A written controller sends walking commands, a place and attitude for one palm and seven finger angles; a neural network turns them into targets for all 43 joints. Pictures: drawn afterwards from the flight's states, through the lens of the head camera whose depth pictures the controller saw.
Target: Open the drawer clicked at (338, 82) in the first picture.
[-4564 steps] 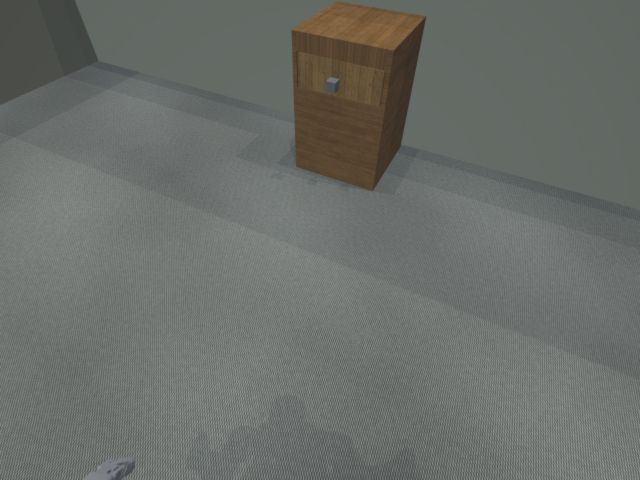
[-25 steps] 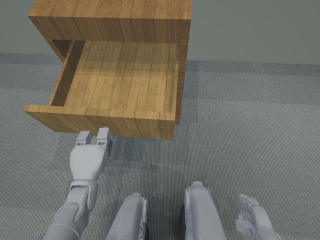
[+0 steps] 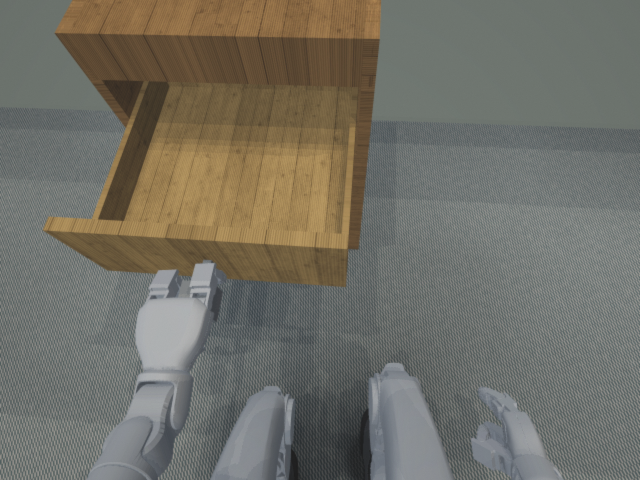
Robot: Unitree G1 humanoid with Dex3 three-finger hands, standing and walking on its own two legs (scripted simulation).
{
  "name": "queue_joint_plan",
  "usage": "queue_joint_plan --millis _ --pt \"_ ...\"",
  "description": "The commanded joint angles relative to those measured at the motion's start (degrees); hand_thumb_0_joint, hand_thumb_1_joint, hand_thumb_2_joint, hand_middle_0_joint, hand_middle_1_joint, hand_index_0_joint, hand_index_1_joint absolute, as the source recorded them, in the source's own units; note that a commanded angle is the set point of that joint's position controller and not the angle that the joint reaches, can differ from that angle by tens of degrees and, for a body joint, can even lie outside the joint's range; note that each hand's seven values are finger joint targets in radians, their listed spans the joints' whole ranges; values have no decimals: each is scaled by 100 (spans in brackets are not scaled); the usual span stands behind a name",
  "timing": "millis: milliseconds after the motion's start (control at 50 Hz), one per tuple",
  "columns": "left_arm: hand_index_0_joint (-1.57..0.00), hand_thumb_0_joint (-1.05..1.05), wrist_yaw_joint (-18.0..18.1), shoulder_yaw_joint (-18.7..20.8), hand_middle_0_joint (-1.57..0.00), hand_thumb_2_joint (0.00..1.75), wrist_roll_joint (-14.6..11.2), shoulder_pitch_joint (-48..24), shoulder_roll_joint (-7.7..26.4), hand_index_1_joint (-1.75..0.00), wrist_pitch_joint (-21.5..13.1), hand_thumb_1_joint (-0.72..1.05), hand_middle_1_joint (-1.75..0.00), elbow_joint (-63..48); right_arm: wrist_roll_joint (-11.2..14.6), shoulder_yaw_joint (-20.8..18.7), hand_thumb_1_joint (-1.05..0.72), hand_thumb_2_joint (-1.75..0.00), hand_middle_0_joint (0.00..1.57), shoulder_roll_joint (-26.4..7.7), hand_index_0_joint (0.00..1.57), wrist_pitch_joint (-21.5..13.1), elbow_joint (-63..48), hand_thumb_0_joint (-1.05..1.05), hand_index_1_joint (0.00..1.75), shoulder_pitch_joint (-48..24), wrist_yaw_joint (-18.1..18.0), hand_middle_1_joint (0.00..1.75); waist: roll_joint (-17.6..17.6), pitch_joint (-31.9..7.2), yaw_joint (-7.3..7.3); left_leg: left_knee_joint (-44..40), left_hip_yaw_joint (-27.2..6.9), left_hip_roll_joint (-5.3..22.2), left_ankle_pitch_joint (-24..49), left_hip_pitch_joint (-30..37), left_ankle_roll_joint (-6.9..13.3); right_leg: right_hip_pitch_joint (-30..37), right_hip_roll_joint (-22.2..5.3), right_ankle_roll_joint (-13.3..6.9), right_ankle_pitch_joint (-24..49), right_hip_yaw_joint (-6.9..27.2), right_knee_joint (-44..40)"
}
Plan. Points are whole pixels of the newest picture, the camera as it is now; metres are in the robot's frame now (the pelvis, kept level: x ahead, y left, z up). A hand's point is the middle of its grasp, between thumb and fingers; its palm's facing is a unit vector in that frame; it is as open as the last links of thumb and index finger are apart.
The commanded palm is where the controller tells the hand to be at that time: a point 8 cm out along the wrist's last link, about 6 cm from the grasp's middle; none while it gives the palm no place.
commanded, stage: pull the drawer open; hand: left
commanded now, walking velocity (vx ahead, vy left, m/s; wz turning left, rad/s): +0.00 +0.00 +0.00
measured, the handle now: (202, 287) +0.36 +0.18 -0.07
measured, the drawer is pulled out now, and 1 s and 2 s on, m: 0.26 0.28 0.28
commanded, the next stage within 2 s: open the thumb to release the handle in 1.26 s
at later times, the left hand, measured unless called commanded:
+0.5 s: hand (193, 340) +0.29 +0.19 -0.08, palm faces -0.05 -0.07 -1.00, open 8.3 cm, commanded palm +0.24 +0.21 -0.04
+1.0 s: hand (191, 347) +0.28 +0.19 -0.08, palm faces -0.05 -0.07 -1.00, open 8.2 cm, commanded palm +0.23 +0.21 -0.04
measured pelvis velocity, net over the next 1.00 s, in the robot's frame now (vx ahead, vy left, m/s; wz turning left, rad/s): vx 0.00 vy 0.00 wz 0.00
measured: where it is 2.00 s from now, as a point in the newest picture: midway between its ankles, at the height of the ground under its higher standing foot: outside the picture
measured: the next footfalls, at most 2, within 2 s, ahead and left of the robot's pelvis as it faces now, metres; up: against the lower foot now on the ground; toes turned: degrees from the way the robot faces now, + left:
none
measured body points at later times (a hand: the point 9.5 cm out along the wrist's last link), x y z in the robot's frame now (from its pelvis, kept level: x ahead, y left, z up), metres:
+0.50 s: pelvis +0.00 +0.00 +0.00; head +0.15 -0.03 +0.42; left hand +0.29 +0.19 -0.03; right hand +0.17 -0.24 -0.15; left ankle -0.01 +0.13 -0.55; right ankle +0.08 -0.09 -0.55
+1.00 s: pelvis +0.00 +0.00 +0.00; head +0.15 -0.03 +0.42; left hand +0.28 +0.19 -0.03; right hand +0.18 -0.24 -0.15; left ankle -0.01 +0.13 -0.55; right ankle +0.08 -0.09 -0.55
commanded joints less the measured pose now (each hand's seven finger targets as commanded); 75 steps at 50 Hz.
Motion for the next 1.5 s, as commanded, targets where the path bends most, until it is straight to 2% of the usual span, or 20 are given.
queue_joint_plan --millis 0,120,160,360,380,420,460,500,560,620,640,680,780,1040,1100,1320,1340,1360,1400,1480 --pt "-40 0 317 619 -40 90 -86 553 994 -135 67 90 -135 -601 21 -204 -90 -90 20 -607 20 -207 -587 0 30 28 -73 30 -464 -2457 304 -986 -83 -239 1822 153 108 3362 2 -27 1423 542 -1127" --pt "-40 0 342 596 -40 90 -45 673 985 -135 42 90 -135 -731 24 -202 -90 -90 20 -599 20 -197 -623 0 30 24 -78 30 -385 -2508 352 -1016 -92 -247 1834 214 91 3325 1 -39 1371 560 -1094" --pt "-40 0 346 479 -40 90 -14 616 876 -135 64 90 -135 -753 21 -214 -90 -90 20 -605 20 -190 -616 0 30 25 -79 30 -406 -2444 280 -1039 -118 -231 1874 326 98 3208 16 -34 1399 521 -1098" --pt "-40 0 340 425 -40 90 -55 826 820 -135 93 90 -135 -902 15 -197 -90 -90 20 -586 20 -207 -645 0 30 4 -85 30 -386 -2540 299 -1053 -114 -231 1955 374 93 3328 0 -26 1589 502 -1074" --pt "-40 0 344 526 -40 90 -44 911 911 -135 94 90 -135 -872 24 -195 -90 -90 20 -590 20 -197 -667 0 30 28 -83 30 -413 -2525 346 -1071 -120 -234 1937 370 83 3311 20 -44 1477 508 -1063" --pt "-40 0 340 471 -40 90 -47 894 865 -135 79 90 -135 -899 13 -189 -90 -90 20 -585 20 -202 -648 0 30 -16 -97 30 -411 -2494 305 -1041 -126 -236 1981 373 88 3297 13 -35 1626 535 -1071" --pt "-40 0 343 508 -40 90 -66 958 896 -135 65 90 -135 -979 11 -187 -90 -90 20 -572 20 -213 -663 0 30 -4 -92 30 -363 -2530 333 -1046 -119 -236 1973 371 84 3347 12 -37 1644 544 -1061" --pt "-40 0 340 561 -40 90 -73 977 921 -135 62 90 -135 -917 10 -174 -90 -90 20 -582 20 -210 -656 0 30 -45 -103 30 -437 -2458 316 -1020 -132 -228 1914 316 90 3286 25 -49 1539 548 -1084" --pt "-40 0 353 489 -40 90 -35 938 883 -135 43 90 -135 -969 -2 -179 -90 -90 20 -584 20 -228 -659 0 30 -49 -99 30 -341 -2380 302 -1038 -121 -226 1852 358 89 3184 16 -43 1404 538 -1096" --pt "-40 0 367 529 -40 90 -10 1044 906 -135 43 90 -135 -939 -2 -169 -90 -90 20 -576 20 -226 -677 0 30 -59 -104 30 -355 -2404 349 -1024 -124 -233 1880 338 80 3190 19 -56 1385 536 -1063" --pt "-40 0 360 443 -40 90 -26 959 835 -135 41 90 -135 -1004 -13 -176 -90 -90 20 -574 20 -239 -669 0 30 -75 -103 30 -346 -2407 293 -1010 -126 -226 1865 350 90 3185 -4 -36 1451 541 -1089" --pt "-40 0 366 481 -40 90 -7 1091 861 -135 37 90 -135 -983 -8 -172 -90 -90 20 -577 20 -233 -696 0 30 -75 -102 30 -332 -2391 339 -1035 -131 -235 1884 386 80 3157 20 -54 1400 529 -1067" --pt "-40 0 351 471 -40 90 -31 1122 846 -135 55 90 -135 -969 -3 -169 -90 -90 20 -570 20 -235 -704 0 30 -70 -115 30 -473 -2363 316 -1027 -126 -231 1790 312 86 3201 1 -34 1302 546 -1111" --pt "-40 0 339 522 -40 90 -48 1383 885 -135 36 90 -135 -1044 6 -145 -90 -90 20 -544 20 -254 -733 0 30 -76 -121 30 -418 -2471 390 -1021 -121 -241 1872 327 70 3292 7 -46 1482 608 -1079" --pt "-40 0 326 476 -40 90 -51 1291 845 -135 67 90 -135 -981 8 -141 -90 -90 20 -558 20 -258 -715 0 30 -107 -130 30 -466 -2324 318 -1011 -123 -222 1818 282 85 3194 7 -45 1393 567 -1120" --pt "-40 0 352 556 -40 90 -48 1461 902 -135 21 90 -135 -1087 -4 -133 -90 -90 20 -551 20 -270 -730 0 30 -73 -134 30 -426 -2443 380 -1026 -138 -235 1955 340 64 3286 13 -51 1631 602 -1040" --pt "-40 0 402 174 -40 90 85 -404 863 -135 56 90 -135 -1123 -19 -172 -90 -90 20 -636 20 -260 -538 0 30 -109 -159 30 -429 -2322 -169 -823 -161 -163 1783 291 129 2867 -51 38 1506 579 -1139" --pt "-40 0 456 351 -40 87 138 -482 906 -134 42 83 -134 -891 -29 -206 -90 -90 20 -610 20 -306 -479 0 30 12 -191 30 -456 -2300 -64 -853 -144 -195 1717 241 116 2898 -62 45 1273 506 -1113" --pt "-38 0 471 441 -38 81 144 -319 970 -133 49 69 -133 -625 -41 -200 -90 -90 20 -623 20 -353 -439 0 30 8 -206 30 -476 -2302 2 -842 -140 -188 1765 217 121 2914 -45 16 1277 452 -1094" --pt "-36 0 478 330 -36 69 139 -509 932 -130 113 41 -130 -554 -44 -236 -90 -90 20 -618 20 -322 -404 0 30 71 -215 30 -511 -2618 15 -895 -101 -216 1808 345 123 3145 -97 56 1382 465 -1151"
